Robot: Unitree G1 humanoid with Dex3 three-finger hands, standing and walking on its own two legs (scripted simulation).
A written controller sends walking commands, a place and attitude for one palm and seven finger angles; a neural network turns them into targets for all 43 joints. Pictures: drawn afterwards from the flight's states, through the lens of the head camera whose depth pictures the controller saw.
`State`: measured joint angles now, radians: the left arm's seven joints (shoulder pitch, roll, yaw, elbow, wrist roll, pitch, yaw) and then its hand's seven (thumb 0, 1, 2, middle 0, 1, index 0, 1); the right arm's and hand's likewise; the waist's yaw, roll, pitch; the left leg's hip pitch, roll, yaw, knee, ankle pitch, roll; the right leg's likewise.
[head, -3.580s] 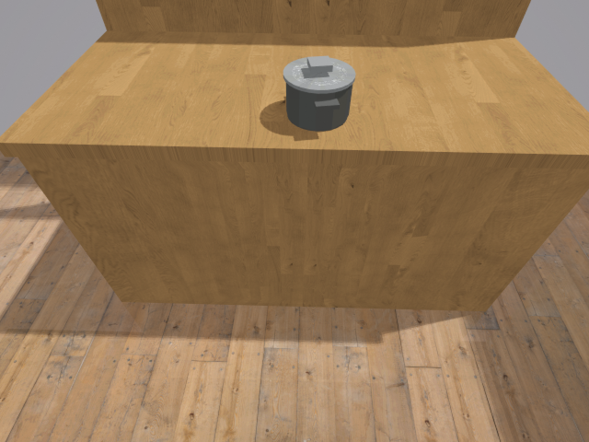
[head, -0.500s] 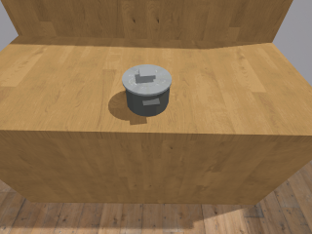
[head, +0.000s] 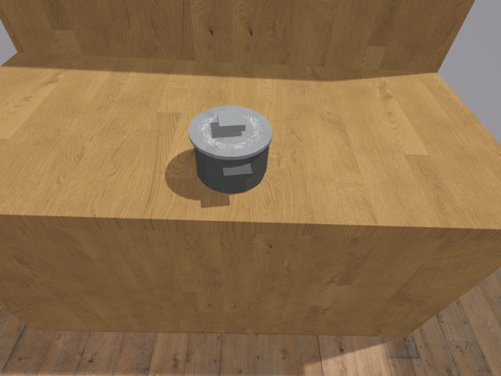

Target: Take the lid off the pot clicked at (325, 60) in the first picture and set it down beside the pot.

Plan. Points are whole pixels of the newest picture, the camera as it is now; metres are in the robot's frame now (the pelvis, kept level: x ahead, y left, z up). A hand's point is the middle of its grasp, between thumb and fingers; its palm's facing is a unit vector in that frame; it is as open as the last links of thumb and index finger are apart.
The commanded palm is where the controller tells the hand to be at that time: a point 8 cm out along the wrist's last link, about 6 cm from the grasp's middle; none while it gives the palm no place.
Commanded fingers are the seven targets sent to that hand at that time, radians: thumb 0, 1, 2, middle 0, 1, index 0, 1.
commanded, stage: look again from close up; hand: left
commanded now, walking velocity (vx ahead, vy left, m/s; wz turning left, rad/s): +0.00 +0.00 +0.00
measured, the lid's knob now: (230, 121) +0.53 +0.08 +0.13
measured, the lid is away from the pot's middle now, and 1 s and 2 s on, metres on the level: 0.00 0.00 0.00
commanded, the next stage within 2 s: lift the closed hand beside the body in 0.56 s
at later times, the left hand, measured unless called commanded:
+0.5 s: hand out of the picture +0.01 +0.18 -0.18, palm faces +0.02 -0.98 -0.18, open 7.3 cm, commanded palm none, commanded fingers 0.00 0.90 0.90 -0.20 -0.30 -0.20 -0.30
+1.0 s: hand out of the picture +0.12 +0.20 -0.02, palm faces +0.16 -0.96 -0.24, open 5.2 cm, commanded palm +0.07 +0.25 +0.01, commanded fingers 0.00 0.90 0.90 -0.99 -1.16 -0.99 -1.16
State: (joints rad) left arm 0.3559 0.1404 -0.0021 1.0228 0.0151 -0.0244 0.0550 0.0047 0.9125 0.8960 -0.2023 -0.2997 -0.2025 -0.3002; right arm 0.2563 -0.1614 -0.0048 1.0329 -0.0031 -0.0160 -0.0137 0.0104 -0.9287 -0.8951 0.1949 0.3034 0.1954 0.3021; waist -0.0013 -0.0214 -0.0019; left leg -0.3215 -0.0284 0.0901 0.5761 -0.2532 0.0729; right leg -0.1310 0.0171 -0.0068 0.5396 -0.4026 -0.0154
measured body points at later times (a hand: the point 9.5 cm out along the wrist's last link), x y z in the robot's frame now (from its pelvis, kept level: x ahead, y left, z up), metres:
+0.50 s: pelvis +0.01 +0.01 +0.00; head +0.03 +0.04 +0.45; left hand +0.01 +0.23 -0.16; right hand +0.06 -0.22 -0.14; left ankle +0.04 +0.07 -0.73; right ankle -0.07 -0.11 -0.73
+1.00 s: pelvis -0.04 +0.01 +0.01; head -0.06 +0.00 +0.46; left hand +0.11 +0.25 +0.00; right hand +0.16 -0.21 -0.05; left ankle +0.04 +0.07 -0.73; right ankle -0.07 -0.11 -0.73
